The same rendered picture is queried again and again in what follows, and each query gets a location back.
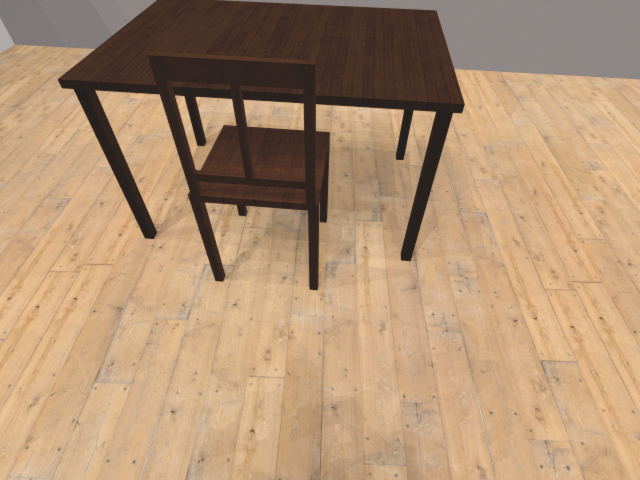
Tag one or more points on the table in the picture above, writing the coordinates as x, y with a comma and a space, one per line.
365, 57

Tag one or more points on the chair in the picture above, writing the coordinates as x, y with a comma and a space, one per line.
250, 166

